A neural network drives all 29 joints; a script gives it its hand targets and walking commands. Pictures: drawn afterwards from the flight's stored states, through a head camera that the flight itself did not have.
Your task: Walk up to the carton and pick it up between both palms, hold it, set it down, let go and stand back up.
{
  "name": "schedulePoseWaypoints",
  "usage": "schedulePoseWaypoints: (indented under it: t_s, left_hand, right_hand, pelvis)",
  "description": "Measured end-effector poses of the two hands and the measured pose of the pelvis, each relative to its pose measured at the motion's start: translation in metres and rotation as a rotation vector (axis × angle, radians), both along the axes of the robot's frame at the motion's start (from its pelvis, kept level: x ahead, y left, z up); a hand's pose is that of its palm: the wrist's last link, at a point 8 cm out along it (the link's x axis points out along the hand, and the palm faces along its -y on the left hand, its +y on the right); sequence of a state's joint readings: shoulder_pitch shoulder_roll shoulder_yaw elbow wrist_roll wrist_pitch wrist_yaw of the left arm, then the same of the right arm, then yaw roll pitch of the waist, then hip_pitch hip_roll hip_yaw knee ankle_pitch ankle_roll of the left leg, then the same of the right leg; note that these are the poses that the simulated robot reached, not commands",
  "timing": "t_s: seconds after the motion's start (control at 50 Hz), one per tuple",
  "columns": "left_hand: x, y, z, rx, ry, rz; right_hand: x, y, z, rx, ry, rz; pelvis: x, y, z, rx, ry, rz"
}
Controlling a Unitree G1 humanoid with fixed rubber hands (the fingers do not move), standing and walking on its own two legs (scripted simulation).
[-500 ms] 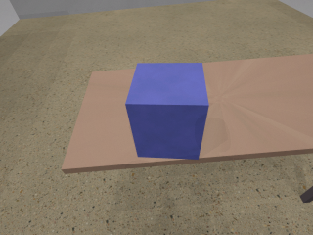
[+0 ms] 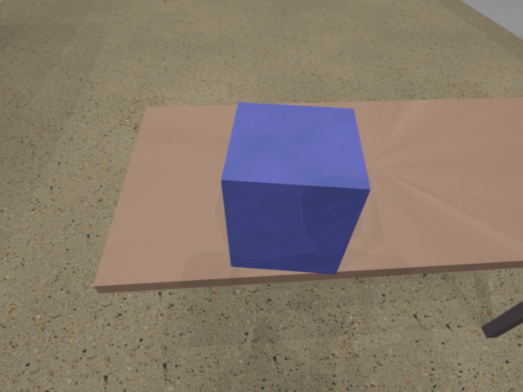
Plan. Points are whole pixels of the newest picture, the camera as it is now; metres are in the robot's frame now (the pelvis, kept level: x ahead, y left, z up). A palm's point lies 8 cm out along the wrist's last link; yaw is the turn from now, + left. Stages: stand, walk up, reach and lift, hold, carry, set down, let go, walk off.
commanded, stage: walk up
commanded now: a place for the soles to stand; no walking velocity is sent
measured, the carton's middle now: (289, 191) +0.46 -0.02 +0.03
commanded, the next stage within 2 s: reach and lift in 0.80 s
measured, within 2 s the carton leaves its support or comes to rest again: neither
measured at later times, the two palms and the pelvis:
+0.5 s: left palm out of the picture +0.03 +0.23 -0.15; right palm out of the picture +0.05 -0.22 -0.14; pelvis +0.02 +0.00 +0.00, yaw +0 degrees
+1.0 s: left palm (138, 383) +0.17 +0.24 -0.15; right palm out of the picture +0.16 -0.23 -0.15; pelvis -0.03 -0.01 -0.04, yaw -2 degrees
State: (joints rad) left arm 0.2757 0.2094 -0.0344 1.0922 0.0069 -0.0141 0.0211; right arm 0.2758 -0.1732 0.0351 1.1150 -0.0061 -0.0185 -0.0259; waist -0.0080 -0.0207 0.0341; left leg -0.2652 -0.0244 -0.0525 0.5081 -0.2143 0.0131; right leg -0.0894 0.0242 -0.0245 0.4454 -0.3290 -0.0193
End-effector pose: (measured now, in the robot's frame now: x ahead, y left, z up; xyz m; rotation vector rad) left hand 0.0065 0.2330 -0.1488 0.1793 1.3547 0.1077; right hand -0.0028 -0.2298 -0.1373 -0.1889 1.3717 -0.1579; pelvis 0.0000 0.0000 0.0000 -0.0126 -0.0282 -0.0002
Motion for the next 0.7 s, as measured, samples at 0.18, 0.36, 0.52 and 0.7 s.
schedulePoseWaypoints:
  t_s: [0.18,0.36,0.52,0.7]
  left_hand:
    - [0.007,0.001,0.0,0.003,0.02,0.001]
    - [0.018,0.001,0.001,0.01,0.011,0.005]
    - [0.018,0.0,0.001,0.017,0.022,0.005]
    - [0.012,-0.004,0.001,0.016,0.04,0.009]
  right_hand:
    - [0.033,0.009,-0.003,0.014,-0.045,0.021]
    - [0.053,0.009,-0.004,0.015,-0.076,0.029]
    - [0.052,0.005,-0.006,0.012,-0.062,0.026]
    - [0.042,0.0,-0.007,0.005,-0.032,0.019]
  pelvis:
    - [0.011,0.004,-0.001,0.006,0.001,0.0]
    - [0.02,0.004,-0.001,0.012,-0.002,-0.001]
    - [0.021,0.003,-0.002,0.013,-0.008,0.002]
    - [0.018,0.0,-0.001,0.01,-0.015,0.002]
